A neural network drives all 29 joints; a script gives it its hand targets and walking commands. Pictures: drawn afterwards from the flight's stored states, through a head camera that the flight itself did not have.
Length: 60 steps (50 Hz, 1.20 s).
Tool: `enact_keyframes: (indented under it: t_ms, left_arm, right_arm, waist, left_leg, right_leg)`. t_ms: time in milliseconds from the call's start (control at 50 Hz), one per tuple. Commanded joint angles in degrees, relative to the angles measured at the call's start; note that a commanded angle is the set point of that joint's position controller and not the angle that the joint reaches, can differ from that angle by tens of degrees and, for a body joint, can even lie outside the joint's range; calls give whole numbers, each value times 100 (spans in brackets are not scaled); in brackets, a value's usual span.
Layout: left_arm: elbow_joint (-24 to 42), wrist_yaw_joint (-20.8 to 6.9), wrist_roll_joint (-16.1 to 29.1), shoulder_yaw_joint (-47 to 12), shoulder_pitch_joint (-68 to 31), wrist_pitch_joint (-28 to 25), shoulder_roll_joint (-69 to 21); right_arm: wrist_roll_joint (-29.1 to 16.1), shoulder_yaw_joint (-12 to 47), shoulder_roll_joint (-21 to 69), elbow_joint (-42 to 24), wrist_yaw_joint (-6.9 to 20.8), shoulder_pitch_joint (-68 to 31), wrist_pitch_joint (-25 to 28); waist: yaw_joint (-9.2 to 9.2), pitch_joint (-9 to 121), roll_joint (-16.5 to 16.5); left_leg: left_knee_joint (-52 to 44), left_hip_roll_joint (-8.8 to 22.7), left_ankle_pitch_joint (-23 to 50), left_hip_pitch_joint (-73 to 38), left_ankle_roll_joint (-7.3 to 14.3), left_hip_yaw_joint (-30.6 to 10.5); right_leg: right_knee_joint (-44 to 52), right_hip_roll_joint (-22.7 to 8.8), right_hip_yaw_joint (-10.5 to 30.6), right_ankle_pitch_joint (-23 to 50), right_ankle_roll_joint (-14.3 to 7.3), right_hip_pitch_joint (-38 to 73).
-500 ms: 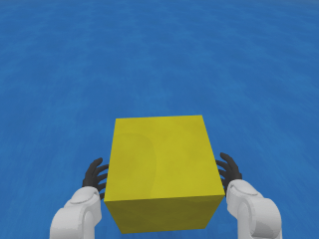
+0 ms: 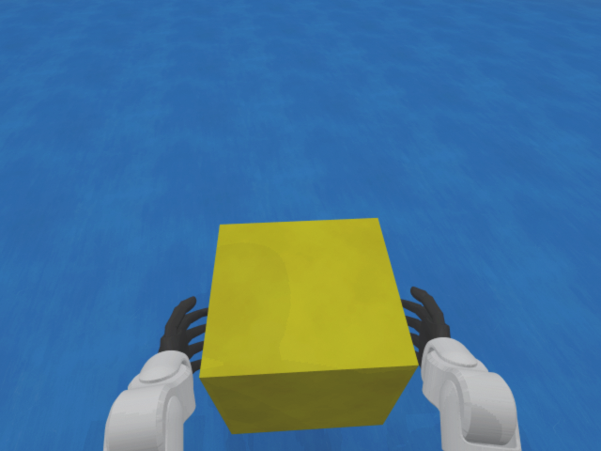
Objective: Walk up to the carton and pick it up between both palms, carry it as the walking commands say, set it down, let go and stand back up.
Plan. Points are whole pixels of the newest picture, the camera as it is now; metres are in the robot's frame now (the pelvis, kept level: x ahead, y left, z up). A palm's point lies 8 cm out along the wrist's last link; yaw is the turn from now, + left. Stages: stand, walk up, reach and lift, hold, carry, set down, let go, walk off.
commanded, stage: carry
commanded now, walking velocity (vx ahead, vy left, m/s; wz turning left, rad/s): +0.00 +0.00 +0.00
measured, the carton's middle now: (303, 327) +0.31 +0.00 +0.01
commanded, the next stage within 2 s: hold in 0.02 s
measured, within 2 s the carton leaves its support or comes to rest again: neither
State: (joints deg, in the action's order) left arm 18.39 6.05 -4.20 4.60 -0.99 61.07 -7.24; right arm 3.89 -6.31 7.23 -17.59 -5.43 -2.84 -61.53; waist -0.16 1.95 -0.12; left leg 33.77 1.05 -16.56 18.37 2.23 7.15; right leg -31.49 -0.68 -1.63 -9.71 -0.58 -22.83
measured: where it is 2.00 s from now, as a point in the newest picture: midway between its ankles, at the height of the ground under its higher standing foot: outside the picture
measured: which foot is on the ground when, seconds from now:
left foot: down 0.00-1.00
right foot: down 0.00-1.00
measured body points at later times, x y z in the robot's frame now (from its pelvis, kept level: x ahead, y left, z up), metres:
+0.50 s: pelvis +0.02 -0.02 +0.01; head +0.02 -0.03 +0.45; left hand +0.28 +0.15 +0.02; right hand +0.30 -0.17 +0.03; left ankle +0.02 +0.09 -0.73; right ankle +0.07 -0.11 -0.73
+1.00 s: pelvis +0.01 -0.01 +0.00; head +0.01 -0.03 +0.45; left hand +0.26 +0.16 +0.01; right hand +0.28 -0.15 +0.02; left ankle +0.02 +0.09 -0.73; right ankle +0.07 -0.11 -0.73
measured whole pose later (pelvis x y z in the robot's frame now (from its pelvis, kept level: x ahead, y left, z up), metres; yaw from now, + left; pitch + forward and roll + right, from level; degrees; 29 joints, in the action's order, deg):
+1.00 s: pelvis +0.01 -0.01 +0.00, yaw +6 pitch -7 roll -1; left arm -3.3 3.2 -5.7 3.1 -1.7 39.3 -3.4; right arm 5.7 -3.6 5.0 -1.4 -6.8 -2.9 -43.7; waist -3.7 -7.3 2.8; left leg 32.0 0.1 -16.6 8.1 1.3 0.5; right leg -28.2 0.1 -5.0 -11.4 -1.3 -9.6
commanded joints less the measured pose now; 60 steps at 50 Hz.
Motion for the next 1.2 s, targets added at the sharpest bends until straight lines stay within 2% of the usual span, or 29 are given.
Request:
enact_keyframes:
  t_ms: [0, 20, 40, 80, 100, 120, 140, 180, 260, 380, 480, 520, 540, 560, 580, 640, 700, 720, 800, 880, 900, 920, 960, 980, 1060, 1120, 1140, 1160, 1180]
  left_arm:
    - [1214, -683, 1496, -3522, -2940, -368, -4084]
    - [-797, -478, 1, -1512, -1997, -952, -2074]
    - [-2299, -440, 54, -1312, -2021, -1344, -1630]
    - [-1278, -360, 388, -1919, -2448, -2030, -1355]
    - [-922, -363, 600, -2230, -2848, -2142, -1705]
    - [-727, -407, 892, -2552, -3540, -2215, -2230]
    - [-547, -463, 1056, -2728, -3619, -2276, -2652]
    - [-61, -564, 1332, -2921, -4049, -2383, -3197]
    - [97, -734, 1349, -3108, -3674, -2454, -3127]
    - [-672, -770, 955, -2616, -2671, -2317, -2456]
    - [-751, -817, 814, -2534, -2673, -2200, -2387]
    - [-706, -877, 853, -2599, -2812, -2201, -2433]
    - [-691, -869, 825, -2533, -2629, -2186, -2344]
    - [-534, -882, 897, -2635, -2743, -2199, -2389]
    - [-483, -882, 870, -2581, -2748, -2199, -2333]
    - [-292, -949, 997, -2699, -2851, -2244, -2311]
    - [-217, -1006, 1093, -2738, -2950, -2294, -2304]
    - [-175, -1017, 1109, -2690, -2934, -2318, -2243]
    - [-284, -1046, 1158, -2710, -2987, -2353, -2274]
    - [-455, -1007, 1114, -2561, -3038, -2360, -2209]
    - [-443, -1092, 858, -2976, -2734, -2553, -2793]
    - [-498, -1094, 791, -2945, -2674, -2576, -2896]
    - [-756, -1076, 637, -2783, -2757, -2632, -2999]
    - [-938, -1070, 593, -2674, -2994, -2672, -3009]
    - [-1861, -934, 189, -1964, -3515, -2876, -2963]
    - [-2273, -936, 157, -1734, -4342, -3173, -3329]
    - [-2403, -948, 163, -1811, -4629, -3241, -3656]
    - [-2579, -979, 157, -1764, -4920, -3305, -3914]
    - [-2725, -1029, 136, -1809, -5145, -3368, -4220]
  right_arm:
    - [-1434, 3425, 4132, -1034, 670, -2666, 366]
    - [-110, 1414, 2121, 977, 746, -1984, 1003]
    - [-178, 1422, 874, 1895, 721, -1913, 1427]
    - [-364, 1846, 842, 571, 632, -2178, 2034]
    - [-528, 2156, 1147, 267, 699, -2544, 2186]
    - [-539, 2264, 1548, 246, 751, -2937, 2251]
    - [-649, 2552, 2005, 138, 803, -3152, 2309]
    - [-950, 2873, 2466, -263, 893, -3756, 2405]
    - [-1098, 2922, 2708, -291, 861, -3384, 2405]
    - [-915, 2821, 2306, 118, 761, -2741, 2197]
    - [-850, 2849, 2590, 533, 780, -2459, 2027]
    - [-856, 2863, 2728, 552, 776, -2547, 2015]
    - [-882, 2859, 2649, 499, 759, -2501, 2014]
    - [-905, 2898, 2744, 459, 758, -2499, 2012]
    - [-941, 2928, 2760, 451, 754, -2510, 2017]
    - [-983, 2927, 2794, 209, 683, -2571, 2067]
    - [-1002, 2966, 2847, 126, 619, -2522, 2098]
    - [-1062, 3023, 2825, 24, 600, -2646, 2122]
    - [-1012, 2908, 2665, -84, 524, -2668, 2170]
    - [-947, 2769, 2511, 126, 504, -2696, 2146]
    - [-822, 2949, 2779, -20, 609, -2208, 2272]
    - [-838, 2975, 2831, -20, 642, -2203, 2274]
    - [-716, 2820, 2860, 312, 715, -2251, 2321]
    - [-655, 2731, 2880, 489, 749, -2437, 2357]
    - [-417, 2418, 2815, 1405, 1005, -3267, 2606]
    - [-370, 2265, 3283, 2111, 1238, -4022, 2859]
    - [-361, 2193, 3450, 2315, 1329, -4208, 2943]
    - [-380, 2215, 3694, 2555, 1420, -4510, 3029]
    - [-299, 2106, 3832, 2734, 1497, -4649, 3100]
  waist:
    - [10, 2191, -16]
    - [429, -395, 744]
    - [420, -210, 702]
    - [316, 637, 300]
    - [161, 992, 182]
    - [-192, 1315, 170]
    - [-216, 1623, 169]
    - [-292, 2112, 123]
    - [-432, 2573, -4]
    - [-252, 1630, -259]
    - [-73, 1020, 48]
    - [-116, 1002, 112]
    - [-41, 963, 201]
    - [-116, 1014, 114]
    - [-3, 1042, 319]
    - [-170, 1291, 120]
    - [-222, 1428, 93]
    - [-142, 1458, 54]
    - [-316, 1601, -43]
    - [-327, 1457, -101]
    - [-685, 2440, -222]
    - [-594, 2359, -185]
    - [-550, 1894, -142]
    - [-535, 1620, -143]
    - [-166, 620, 83]
    - [-26, 736, 247]
    - [-104, 789, 356]
    - [12, 909, 451]
    - [-133, 1091, 393]
  left_leg:
    - [-833, 710, 308, -448, 81, -858]
    - [-1256, -363, -810, -519, -71, -1162]
    - [-1127, -246, -638, -546, -51, -1173]
    - [-1108, -73, -307, -706, 29, -1218]
    - [-1013, -60, 59, -978, 6, -1288]
    - [-944, -96, 291, -1112, -24, -1369]
    - [-861, -93, 848, -1313, -21, -1345]
    - [-724, -131, 1171, -1365, -74, -1374]
    - [-648, -182, 1514, -1217, -127, -1322]
    - [-856, -289, 991, -812, -14, -1255]
    - [-984, -386, 813, -576, -50, -1192]
    - [-971, -427, 796, -571, -63, -1185]
    - [-979, -447, 850, -586, -74, -1156]
    - [-960, -442, 908, -623, -75, -1187]
    - [-963, -459, 905, -574, -83, -1168]
    - [-869, -510, 859, -514, -111, -1178]
    - [-783, -534, 747, -451, -111, -1189]
    - [-771, -553, 695, -373, -105, -1178]
    - [-665, -552, 596, -465, -105, -1216]
    - [-636, -517, 410, -472, -64, -1235]
    - [-710, -531, 1594, -692, 21, -1068]
    - [-753, -528, 1672, -703, 11, -1105]
    - [-862, -514, 1578, -575, -1, -1148]
    - [-917, -491, 1351, -487, 11, -1171]
    - [-1118, -388, -203, -53, 48, -1221]
    - [-1163, -282, -887, 91, 85, -1399]
    - [-1191, -219, -956, 39, 73, -1556]
    - [-1139, -255, -999, 52, 48, -1517]
    - [-1095, -228, -993, -127, 28, -1614]
  right_leg:
    - [363, -513, 618, 704, -324, 1023]
    - [494, 644, 306, -1079, -481, 1263]
    - [429, 624, 336, -896, -455, 1230]
    - [416, 492, 516, -559, -328, 1581]
    - [410, 510, 489, -314, -342, 1532]
    - [457, 563, 442, -107, -386, 1606]
    - [514, 624, 380, 280, -363, 1806]
    - [457, 700, 356, 475, -293, 2030]
    - [471, 645, 365, 1235, -128, 2723]
    - [652, 495, 494, 1048, -73, 2856]
    - [802, 388, 643, 1115, -69, 2929]
    - [832, 348, 727, 1163, -79, 2935]
    - [846, 322, 746, 1310, -79, 2979]
    - [820, 341, 734, 1412, -76, 2983]
    - [804, 312, 776, 1446, -95, 3059]
    - [782, 273, 855, 1692, -52, 3226]
    - [728, 251, 904, 1638, -52, 3261]
    - [722, 245, 906, 1570, -32, 3302]
    - [654, 276, 844, 1260, -29, 3146]
    - [657, 315, 726, 654, -39, 2895]
    - [505, 336, 775, 1794, -45, 3381]
    - [464, 364, 764, 1903, -32, 3368]
    - [477, 396, 744, 1792, -38, 3174]
    - [512, 416, 749, 1481, -62, 3007]
    - [420, 475, 684, -254, -220, 2493]
    - [119, 532, 643, -586, -208, 2470]
    - [8, 570, 623, -487, -197, 2353]
    - [-6, 562, 668, -511, -221, 2333]
    - [-64, 601, 641, -474, -206, 2180]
